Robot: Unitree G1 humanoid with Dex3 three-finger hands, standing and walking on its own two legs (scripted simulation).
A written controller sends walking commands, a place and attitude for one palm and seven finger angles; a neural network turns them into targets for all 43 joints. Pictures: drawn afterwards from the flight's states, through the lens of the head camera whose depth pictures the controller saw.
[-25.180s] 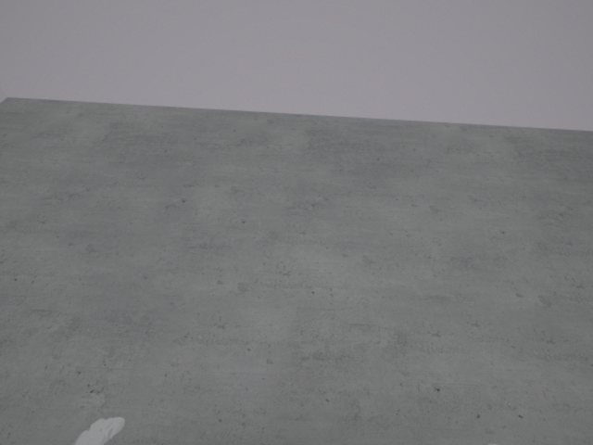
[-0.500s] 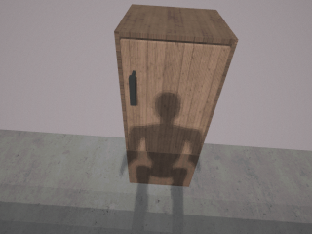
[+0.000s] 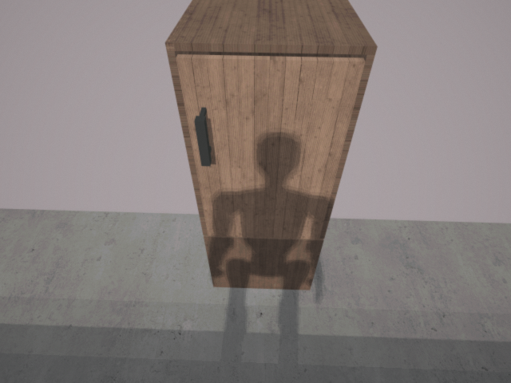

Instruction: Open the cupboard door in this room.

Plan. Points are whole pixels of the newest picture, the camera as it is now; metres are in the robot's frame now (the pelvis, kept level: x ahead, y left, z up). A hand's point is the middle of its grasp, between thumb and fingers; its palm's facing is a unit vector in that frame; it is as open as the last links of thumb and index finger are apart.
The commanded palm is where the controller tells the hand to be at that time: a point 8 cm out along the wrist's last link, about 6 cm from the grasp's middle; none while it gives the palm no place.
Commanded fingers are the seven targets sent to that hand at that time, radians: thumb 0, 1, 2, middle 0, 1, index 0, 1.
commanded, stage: look again from close up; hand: left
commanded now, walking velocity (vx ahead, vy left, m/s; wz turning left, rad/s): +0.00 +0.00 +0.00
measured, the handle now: (204, 137) +0.61 +0.14 +0.06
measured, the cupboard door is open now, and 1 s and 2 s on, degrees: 0 0 0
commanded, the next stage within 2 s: shuffle to correct the standing spot in 0.36 s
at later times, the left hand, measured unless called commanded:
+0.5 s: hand out of the picture -0.03 +0.16 -0.17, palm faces +0.06 -0.98 -0.18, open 7.4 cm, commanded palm none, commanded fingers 0.00 0.90 0.90 -0.20 -0.30 -0.20 -0.30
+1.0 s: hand out of the picture +0.01 +0.13 -0.17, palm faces +0.09 -0.98 -0.18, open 7.4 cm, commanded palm none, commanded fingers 0.00 0.90 0.90 -0.20 -0.30 -0.20 -0.30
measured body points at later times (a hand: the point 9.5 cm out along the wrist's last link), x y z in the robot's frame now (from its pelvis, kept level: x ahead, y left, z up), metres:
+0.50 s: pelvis -0.01 +0.01 +0.01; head -0.03 +0.00 +0.46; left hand -0.03 +0.22 -0.15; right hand -0.04 -0.21 -0.16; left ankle -0.01 +0.11 -0.74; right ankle +0.03 -0.07 -0.74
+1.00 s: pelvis +0.06 -0.02 +0.00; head +0.07 -0.03 +0.45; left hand +0.01 +0.19 -0.15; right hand +0.04 -0.25 -0.16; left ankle +0.03 +0.09 -0.68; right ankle +0.02 -0.09 -0.74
